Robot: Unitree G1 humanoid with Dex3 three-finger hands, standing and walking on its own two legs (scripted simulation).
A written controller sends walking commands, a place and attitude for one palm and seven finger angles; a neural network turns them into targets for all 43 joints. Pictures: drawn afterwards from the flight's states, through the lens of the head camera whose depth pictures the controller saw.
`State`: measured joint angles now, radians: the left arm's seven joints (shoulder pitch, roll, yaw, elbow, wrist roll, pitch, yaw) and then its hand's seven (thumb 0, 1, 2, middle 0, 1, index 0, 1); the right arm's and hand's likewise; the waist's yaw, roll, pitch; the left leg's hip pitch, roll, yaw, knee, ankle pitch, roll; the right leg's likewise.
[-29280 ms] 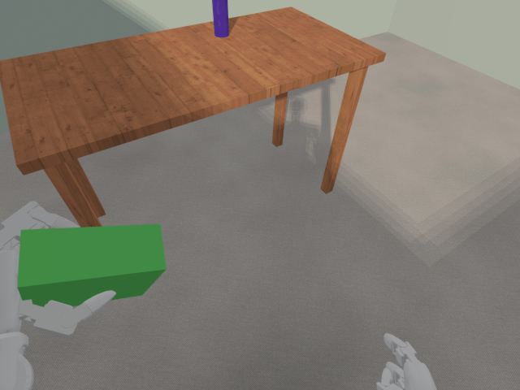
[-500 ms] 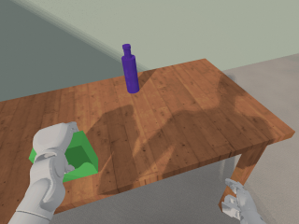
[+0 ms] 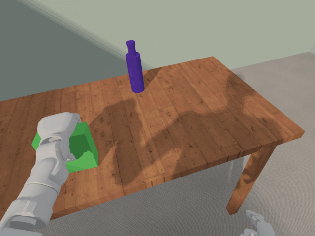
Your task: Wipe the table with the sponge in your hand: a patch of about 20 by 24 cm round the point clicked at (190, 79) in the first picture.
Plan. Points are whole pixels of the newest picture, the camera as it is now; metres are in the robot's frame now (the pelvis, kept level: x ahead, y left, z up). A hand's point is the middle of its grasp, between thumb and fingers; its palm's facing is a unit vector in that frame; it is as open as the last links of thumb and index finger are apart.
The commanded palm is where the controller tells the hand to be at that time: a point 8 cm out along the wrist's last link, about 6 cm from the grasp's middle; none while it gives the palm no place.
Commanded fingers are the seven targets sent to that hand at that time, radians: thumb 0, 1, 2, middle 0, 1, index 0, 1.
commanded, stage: wipe forward along the middle lane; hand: left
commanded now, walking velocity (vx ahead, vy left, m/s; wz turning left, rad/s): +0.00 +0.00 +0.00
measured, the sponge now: (71, 154) +0.31 +0.30 +0.04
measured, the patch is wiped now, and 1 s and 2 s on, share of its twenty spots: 0.95 0.95 1.00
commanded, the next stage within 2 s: slide back across to the first lane in 0.88 s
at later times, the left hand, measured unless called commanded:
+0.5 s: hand (67, 124) +0.38 +0.32 +0.09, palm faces -0.11 -0.01 -0.99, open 9.9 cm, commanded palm +0.37 +0.32 +0.13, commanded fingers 0.00 0.10 1.30 -1.20 -1.60 -1.20 -1.60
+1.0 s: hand (67, 112) +0.43 +0.35 +0.09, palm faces -0.12 -0.01 -0.99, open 9.9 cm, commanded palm +0.42 +0.34 +0.13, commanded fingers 0.00 0.10 1.30 -1.20 -1.60 -1.20 -1.60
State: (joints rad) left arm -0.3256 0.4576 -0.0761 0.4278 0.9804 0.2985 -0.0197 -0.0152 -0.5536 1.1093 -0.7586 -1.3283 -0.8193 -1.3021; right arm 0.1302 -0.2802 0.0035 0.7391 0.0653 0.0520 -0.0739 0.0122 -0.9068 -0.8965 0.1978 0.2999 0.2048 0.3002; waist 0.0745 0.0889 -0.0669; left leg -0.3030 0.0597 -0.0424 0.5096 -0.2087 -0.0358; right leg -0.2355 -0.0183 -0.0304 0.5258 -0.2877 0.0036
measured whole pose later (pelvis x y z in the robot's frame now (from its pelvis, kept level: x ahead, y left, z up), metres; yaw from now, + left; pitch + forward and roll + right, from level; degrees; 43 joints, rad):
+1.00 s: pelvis +0.00 +0.02 -0.01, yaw -1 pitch +9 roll -1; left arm -0.80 0.62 0.03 1.06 1.06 0.13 0.06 0.01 -0.58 1.14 -0.77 -1.30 -0.82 -1.33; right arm 0.24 -0.28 -0.02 0.76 0.07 0.08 -0.04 0.01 -0.91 -0.90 0.20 0.30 0.21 0.30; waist -0.04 0.05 -0.10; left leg -0.53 0.06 -0.03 0.60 -0.23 -0.03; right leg -0.44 -0.02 -0.01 0.56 -0.27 0.03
